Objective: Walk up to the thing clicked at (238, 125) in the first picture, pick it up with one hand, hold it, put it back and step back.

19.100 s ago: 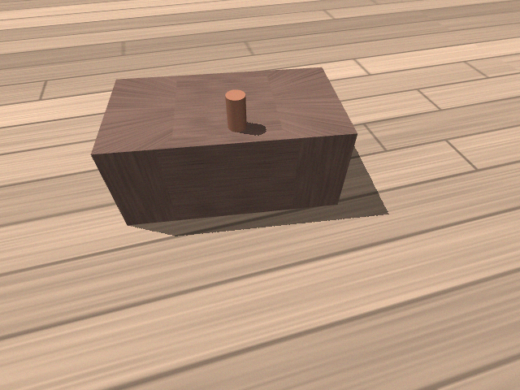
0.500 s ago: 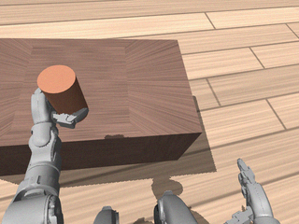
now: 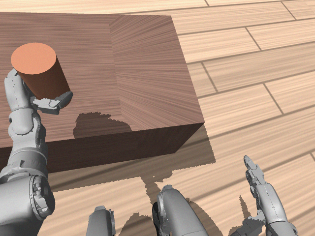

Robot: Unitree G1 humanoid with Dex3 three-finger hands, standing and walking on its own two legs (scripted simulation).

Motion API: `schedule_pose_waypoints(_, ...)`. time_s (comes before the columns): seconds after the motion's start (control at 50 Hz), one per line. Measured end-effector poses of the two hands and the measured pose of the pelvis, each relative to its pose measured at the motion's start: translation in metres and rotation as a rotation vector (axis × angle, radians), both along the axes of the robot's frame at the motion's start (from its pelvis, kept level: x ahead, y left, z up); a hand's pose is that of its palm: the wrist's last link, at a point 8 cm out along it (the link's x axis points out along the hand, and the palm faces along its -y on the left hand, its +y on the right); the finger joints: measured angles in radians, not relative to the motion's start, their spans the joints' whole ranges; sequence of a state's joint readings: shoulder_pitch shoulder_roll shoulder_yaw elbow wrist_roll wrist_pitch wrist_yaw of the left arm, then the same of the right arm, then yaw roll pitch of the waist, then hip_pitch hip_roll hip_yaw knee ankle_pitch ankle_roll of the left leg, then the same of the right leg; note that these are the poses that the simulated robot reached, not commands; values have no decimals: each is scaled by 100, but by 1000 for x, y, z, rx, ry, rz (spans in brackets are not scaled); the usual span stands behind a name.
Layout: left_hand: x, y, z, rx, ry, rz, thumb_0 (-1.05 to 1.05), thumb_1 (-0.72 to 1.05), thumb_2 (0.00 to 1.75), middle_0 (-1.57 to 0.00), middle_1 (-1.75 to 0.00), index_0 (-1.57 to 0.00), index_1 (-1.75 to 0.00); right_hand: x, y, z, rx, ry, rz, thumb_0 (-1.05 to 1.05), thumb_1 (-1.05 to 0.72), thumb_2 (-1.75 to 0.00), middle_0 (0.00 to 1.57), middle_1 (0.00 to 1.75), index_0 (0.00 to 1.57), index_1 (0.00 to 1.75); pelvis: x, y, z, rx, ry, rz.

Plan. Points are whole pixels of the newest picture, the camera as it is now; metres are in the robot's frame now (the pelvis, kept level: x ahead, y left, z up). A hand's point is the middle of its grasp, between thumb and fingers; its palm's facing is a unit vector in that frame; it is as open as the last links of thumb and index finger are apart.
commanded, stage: crouch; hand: left
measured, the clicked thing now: (46, 80) +0.51 +0.18 +0.03
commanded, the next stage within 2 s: lower in 0.36 s
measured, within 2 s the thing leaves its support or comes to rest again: rests again in 2.00 s
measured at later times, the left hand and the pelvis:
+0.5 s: hand (51, 86) +0.53 +0.18 -0.02, palm faces +0.20 -0.98 +0.00, open 10.6 cm; pelvis -0.01 +0.00 -0.02, yaw +0 degrees
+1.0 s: hand (56, 95) +0.54 +0.19 -0.09, palm faces +0.18 -0.98 -0.02, open 10.6 cm; pelvis -0.02 +0.00 -0.05, yaw -1 degrees
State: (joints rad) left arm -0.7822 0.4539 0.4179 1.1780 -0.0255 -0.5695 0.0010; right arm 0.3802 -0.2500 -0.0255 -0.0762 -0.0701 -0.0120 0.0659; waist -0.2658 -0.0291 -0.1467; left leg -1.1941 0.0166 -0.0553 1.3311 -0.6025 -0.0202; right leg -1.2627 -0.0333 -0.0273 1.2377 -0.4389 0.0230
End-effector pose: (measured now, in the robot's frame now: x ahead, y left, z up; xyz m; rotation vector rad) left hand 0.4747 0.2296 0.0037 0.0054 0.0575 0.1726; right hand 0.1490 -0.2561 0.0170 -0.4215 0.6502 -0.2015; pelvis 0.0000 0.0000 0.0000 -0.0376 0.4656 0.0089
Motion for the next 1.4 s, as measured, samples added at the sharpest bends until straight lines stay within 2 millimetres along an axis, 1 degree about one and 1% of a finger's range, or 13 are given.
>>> schedule_pose_waypoints(0.16, 6, -1, -13, -6, 12, 12, -1, -46, 109, -66, -95, -72, -96, -2, -4, 3, -24, -5, -6, -1, 50, -6, 6, 6, 6, 5, -1, -1, -7, -2, 17, 0)
schedule_pose_waypoints(0.34, 16, 1, -19, -6, 2, 22, -1, -46, 109, -66, -95, -71, -96, -1, -7, 9, -59, -27, 0, -1, 50, -7, 6, 6, 6, 5, -4, -3, -13, -4, 33, -1)
schedule_pose_waypoints(0.54, 23, 2, -29, 3, 14, 24, -1, -46, 109, -66, -96, -71, -96, -8, -11, 11, -85, -29, -7, -1, 50, -7, 6, 6, 6, 6, -7, -4, -19, -6, 47, 0)
schedule_pose_waypoints(0.62, 25, 1, -37, 4, 24, 20, -1, -46, 109, -66, -96, -71, -96, -8, -11, 10, -97, -32, -6, -1, 49, -7, 6, 6, 6, 6, -9, -3, -23, -7, 56, -2)
schedule_pose_waypoints(0.78, 28, 4, -67, -4, 35, 15, -1, -46, 109, -66, -96, -71, -96, -10, -9, 8, -144, -28, 5, -1, 50, -7, 6, 6, 6, 6, -13, 0, -36, -15, 88, -5)
schedule_pose_waypoints(0.88, 30, 7, -80, -18, 19, 22, -1, -46, 109, -66, -96, -71, -96, -11, -5, 7, -171, -24, 10, -1, 49, -7, 6, 6, 7, 6, -15, 1, -45, -24, 102, -4)
schedule_pose_waypoints(1.1, 33, 10, -96, 11, 27, 8, -1, -46, 109, -65, -96, -71, -96, -17, 2, 1, -189, -31, 12, -1, 49, -7, 6, 6, 7, 6, -22, 6, -58, -41, 118, -5)
schedule_pose_waypoints(1.26, 37, 7, -104, 7, 27, 17, -1, -46, 109, -65, -96, -71, -96, -22, 0, -4, -202, -24, 1, -1, 50, -7, 6, 6, 7, 6, -25, 7, -65, -41, 130, -9)
schedule_pose_waypoints(1.4, 41, 4, -113, 8, 27, 15, -1, -46, 109, -65, -96, -71, -96, -20, 0, -6, -211, -30, 17, -1, 50, -6, 6, 6, 7, 6, -27, 4, -71, -37, 141, -10)
